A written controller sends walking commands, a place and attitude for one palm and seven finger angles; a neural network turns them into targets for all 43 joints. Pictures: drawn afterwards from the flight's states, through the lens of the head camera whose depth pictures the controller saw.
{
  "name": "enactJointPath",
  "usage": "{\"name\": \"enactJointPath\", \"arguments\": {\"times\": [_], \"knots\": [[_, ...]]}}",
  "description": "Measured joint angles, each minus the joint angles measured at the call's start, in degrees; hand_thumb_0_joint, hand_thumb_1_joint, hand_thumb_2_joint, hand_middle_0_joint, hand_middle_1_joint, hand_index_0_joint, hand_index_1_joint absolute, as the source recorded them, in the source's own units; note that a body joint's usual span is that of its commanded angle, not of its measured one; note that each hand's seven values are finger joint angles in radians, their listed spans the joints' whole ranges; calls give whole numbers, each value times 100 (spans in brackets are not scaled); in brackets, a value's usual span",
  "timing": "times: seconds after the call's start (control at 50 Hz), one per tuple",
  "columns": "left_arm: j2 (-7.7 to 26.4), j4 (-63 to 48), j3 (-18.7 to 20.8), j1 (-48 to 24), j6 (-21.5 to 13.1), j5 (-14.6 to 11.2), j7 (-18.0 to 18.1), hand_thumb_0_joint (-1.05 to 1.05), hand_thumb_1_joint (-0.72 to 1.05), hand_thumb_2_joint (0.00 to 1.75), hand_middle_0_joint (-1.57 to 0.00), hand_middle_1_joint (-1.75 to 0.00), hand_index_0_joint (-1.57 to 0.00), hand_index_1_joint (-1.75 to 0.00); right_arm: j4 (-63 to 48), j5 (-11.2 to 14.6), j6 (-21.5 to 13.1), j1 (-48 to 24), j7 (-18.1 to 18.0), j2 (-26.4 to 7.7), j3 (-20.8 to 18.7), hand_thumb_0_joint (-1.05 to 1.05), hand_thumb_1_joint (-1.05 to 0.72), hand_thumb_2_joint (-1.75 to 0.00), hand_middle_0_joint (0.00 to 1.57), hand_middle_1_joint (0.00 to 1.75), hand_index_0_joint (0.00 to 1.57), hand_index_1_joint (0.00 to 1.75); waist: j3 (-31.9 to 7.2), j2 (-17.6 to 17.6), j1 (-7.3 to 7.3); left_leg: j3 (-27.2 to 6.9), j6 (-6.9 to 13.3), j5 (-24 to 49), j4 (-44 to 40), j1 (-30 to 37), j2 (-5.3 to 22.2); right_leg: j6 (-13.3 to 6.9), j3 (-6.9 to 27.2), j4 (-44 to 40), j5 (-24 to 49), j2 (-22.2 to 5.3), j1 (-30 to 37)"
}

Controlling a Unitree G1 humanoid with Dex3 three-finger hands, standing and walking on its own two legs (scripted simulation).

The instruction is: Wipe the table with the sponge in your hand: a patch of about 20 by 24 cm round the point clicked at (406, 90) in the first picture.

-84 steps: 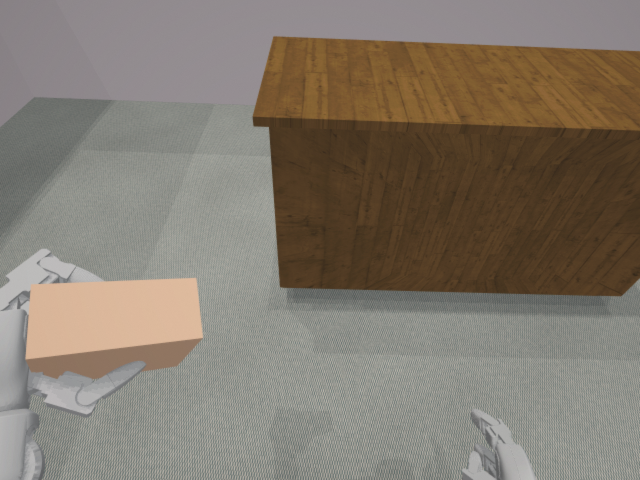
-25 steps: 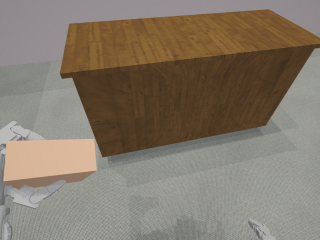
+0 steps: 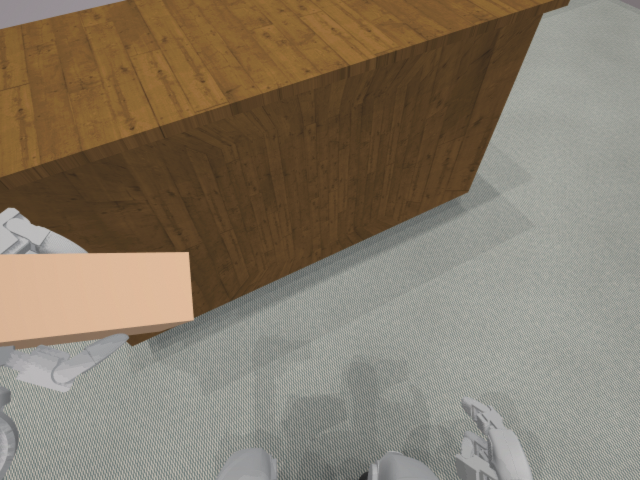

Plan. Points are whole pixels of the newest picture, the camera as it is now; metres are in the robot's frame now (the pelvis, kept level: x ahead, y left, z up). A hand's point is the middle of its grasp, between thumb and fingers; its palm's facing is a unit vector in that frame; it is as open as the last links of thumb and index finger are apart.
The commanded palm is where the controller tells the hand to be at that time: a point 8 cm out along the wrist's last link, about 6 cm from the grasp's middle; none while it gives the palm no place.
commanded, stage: take the last steps up to it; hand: left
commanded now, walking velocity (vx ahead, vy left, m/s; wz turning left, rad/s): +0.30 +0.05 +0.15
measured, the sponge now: (124, 299) +0.25 +0.19 +0.16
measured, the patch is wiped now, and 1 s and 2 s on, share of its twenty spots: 0.00 0.00 0.00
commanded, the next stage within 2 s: come to a stop and stand still in 1.44 s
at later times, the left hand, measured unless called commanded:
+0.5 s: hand (72, 199) +0.33 +0.24 +0.21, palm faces +0.43 -0.82 -0.37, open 10.1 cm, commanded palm +0.27 +0.29 +0.20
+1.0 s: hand (129, 127) +0.44 +0.23 +0.20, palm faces +0.48 -0.78 -0.41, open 10.1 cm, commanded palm +0.38 +0.27 +0.20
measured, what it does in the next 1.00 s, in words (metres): walks ahead: left foot, then right foot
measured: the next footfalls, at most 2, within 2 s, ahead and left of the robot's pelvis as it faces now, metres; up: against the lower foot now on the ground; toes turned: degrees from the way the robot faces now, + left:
left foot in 0.24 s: +0.19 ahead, +0.13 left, +0.00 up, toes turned +10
right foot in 0.60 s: +0.21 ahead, -0.13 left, +0.00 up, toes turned -6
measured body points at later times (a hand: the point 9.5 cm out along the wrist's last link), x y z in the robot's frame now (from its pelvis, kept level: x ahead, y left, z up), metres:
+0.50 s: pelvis +0.12 +0.00 +0.02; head +0.13 +0.01 +0.47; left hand +0.30 +0.28 +0.23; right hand +0.29 -0.19 -0.06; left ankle +0.15 +0.12 -0.71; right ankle +0.13 -0.13 -0.67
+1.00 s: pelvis +0.24 -0.02 +0.01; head +0.27 -0.01 +0.46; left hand +0.41 +0.27 +0.22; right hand +0.42 -0.28 -0.06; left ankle +0.29 +0.09 -0.71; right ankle +0.17 -0.12 -0.69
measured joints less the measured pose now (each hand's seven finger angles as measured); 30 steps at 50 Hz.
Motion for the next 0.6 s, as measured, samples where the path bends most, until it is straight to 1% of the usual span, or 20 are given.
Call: {"name": "enactJointPath", "arguments": {"times": [0.02, 0.04, 0.06, 0.1, 0.14, 0.18, 0.22, 0.24, 0.26, 0.28, 0.3, 0.34, 0.38, 0.42, 0.46, 0.52, 0.56, 0.6], "knots": [[-27, -101, -5, 138, -9, 2, 7, -1, -49, 98, -74, -133, -75, -133, 24, 4, 50, -51, -3, -74, -44, 1, -91, -90, 20, 30, 21, 30, 10, -16, -60, -36, -15, 114, 231, -234, -89, 21, 10, -90, -9, 26, 75], [-22, -217, -2, 287, -22, 11, 16, -1, -49, 98, -74, -133, -75, -133, 28, 7, 90, -74, -16, -134, -90, 1, -91, -90, 20, 30, 21, 30, 5, -46, -106, -29, -29, 195, 278, -421, -147, 53, 20, -202, 17, 47, 158], [9, -335, 11, 431, -43, 20, 28, -1, -49, 98, -74, -133, -75, -133, 13, 5, 124, -70, -37, -180, -134, 1, -91, -90, 20, 30, 21, 30, -13, -90, -143, 2, -37, 262, 134, -552, -177, 48, 27, -316, 38, 63, 244], [118, -538, 71, 668, -109, 17, 61, -1, -49, 98, -74, -133, -75, -133, -53, -7, 168, 7, -86, -247, -206, 1, -91, -90, 20, 30, 20, 30, -89, -210, -173, 117, -21, 419, -605, -639, -192, 31, 43, -532, 57, 73, 410], [232, -664, 151, 809, -169, -12, 108, -1, -49, 98, -74, -133, -75, -133, -119, -21, 172, 133, -139, -302, -260, 1, -91, -90, 20, 30, 20, 30, -192, -332, -153, 248, 26, 577, -1539, -543, -214, 46, 61, -690, 38, 61, 572], [294, -688, 195, 828, -202, -32, 164, -1, -49, 98, -74, -133, -75, -133, -160, -30, 147, 283, -190, -348, -302, 1, -91, -90, 20, 30, 20, 30, -307, -430, -111, 381, 77, 808, -2396, -321, -262, 88, 58, -759, -43, 30, 744], [272, -604, 179, 738, -210, -38, 216, -1, -49, 98, -74, -133, -75, -133, -183, -36, 118, 440, -247, -390, -327, 1, -91, -90, 20, 30, 20, 30, -442, -480, -49, 510, 120, 1084, -3163, 23, -328, 151, 49, -709, -202, -2, 903], [228, -538, 149, 662, -201, -39, 236, -1, -49, 98, -74, -133, -75, -133, -205, -34, 102, 519, -281, -419, -337, 1, -91, -90, 20, 30, 20, 30, -518, -464, -15, 550, 154, 1137, -3511, 232, -354, 188, 36, -623, -317, -4, 964], [182, -453, 122, 552, -186, -37, 254, -1, -49, 98, -74, -133, -75, -133, -206, -31, 83, 564, -321, -415, -349, 1, -91, -90, 20, 30, 20, 30, -574, -491, 18, 572, 217, 1470, -3664, 352, -395, 229, 45, -476, -459, -45, 998], [125, -329, 101, 413, -173, -36, 270, -1, -49, 98, -74, -133, -75, -133, -193, -24, 72, 569, -352, -376, -353, 1, -91, -90, 20, 30, 20, 30, -605, -559, 61, 613, 285, 1592, -3583, 392, -445, 266, 137, -271, -605, -94, 990], [45, -161, 76, 270, -168, -34, 280, -1, -49, 98, -74, -133, -75, -133, -177, -21, 58, 549, -370, -326, -339, 1, -91, -90, 20, 30, 20, 30, -644, -582, 91, 640, 329, 1534, -3474, 409, -467, 308, 262, 119, -906, -92, 887], [-95, 191, 8, 10, -98, 0, 272, -1, -49, 98, -74, -133, -75, -133, -140, -32, -2, 477, -373, -185, -279, 1, -91, -90, 20, 30, 20, 30, -705, -513, 70, 585, 366, 1370, -3415, 460, -462, 379, 422, 1086, -1218, -19, 565], [-164, 338, -68, -128, 16, 26, 239, -1, -49, 98, -74, -133, -75, -133, -116, -30, -80, 402, -323, 0, -182, 1, -91, -90, 20, 30, 20, 30, -715, -440, 53, 503, 356, 1345, -3526, 552, -439, 446, 468, 1631, -1194, -20, 282], [-210, 257, -152, -71, 91, 25, 211, -1, -49, 98, -74, -133, -75, -133, -131, -30, -152, 353, -253, 178, -60, 1, -91, -90, 20, 30, 20, 30, -713, -379, 65, 470, 313, 1389, -3694, 657, -399, 497, 445, 1685, -1006, -100, 86], [-221, 84, -233, 94, 101, 19, 180, -1, -49, 98, -74, -133, -75, -133, -169, -42, -220, 339, -204, 323, 57, 1, -91, -90, 20, 30, 20, 30, -703, -303, 84, 444, 266, 1420, -3853, 755, -356, 536, 384, 1390, -832, -192, 15], [-170, -57, -299, 303, 56, -6, 151, -1, -49, 98, -74, -133, -75, -133, -199, -52, -275, 349, -185, 463, 183, 1, -91, -90, 20, 30, 21, 30, -671, -156, 140, 393, 179, 1422, -4013, 876, -287, 593, 256, 632, -729, -243, 134], [-103, -28, -271, 339, 58, -17, 147, -1, -49, 98, -74, -133, -75, -133, -201, -56, -265, 360, -195, 497, 232, 1, -91, -90, 20, 30, 21, 30, -644, -52, 191, 348, 103, 1359, -3994, 917, -234, 621, 130, 6, -643, -204, 353], [-2, 65, -198, 307, 87, -24, 158, -1, -49, 98, -74, -133, -75, -133, -204, -47, -215, 380, -206, 492, 255, 1, -90, -90, 20, 30, 21, 30, -639, -7, 229, 296, 22, 1183, -3763, 867, -214, 600, 20, -748, -461, -149, 690]]}}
